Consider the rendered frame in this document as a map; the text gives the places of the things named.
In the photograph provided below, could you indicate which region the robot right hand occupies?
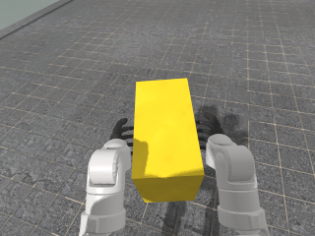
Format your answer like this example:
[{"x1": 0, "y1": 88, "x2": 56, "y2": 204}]
[{"x1": 196, "y1": 112, "x2": 224, "y2": 150}]

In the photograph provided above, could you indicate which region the carton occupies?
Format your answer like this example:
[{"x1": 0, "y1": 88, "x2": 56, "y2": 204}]
[{"x1": 131, "y1": 78, "x2": 205, "y2": 203}]

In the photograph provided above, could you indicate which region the robot left forearm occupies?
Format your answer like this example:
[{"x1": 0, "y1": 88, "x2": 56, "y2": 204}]
[{"x1": 79, "y1": 139, "x2": 131, "y2": 236}]

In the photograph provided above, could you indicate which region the robot right forearm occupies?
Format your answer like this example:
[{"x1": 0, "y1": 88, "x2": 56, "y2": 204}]
[{"x1": 206, "y1": 134, "x2": 271, "y2": 236}]

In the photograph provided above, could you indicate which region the robot left hand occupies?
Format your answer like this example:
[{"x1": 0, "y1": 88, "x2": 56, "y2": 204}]
[{"x1": 109, "y1": 118, "x2": 134, "y2": 155}]

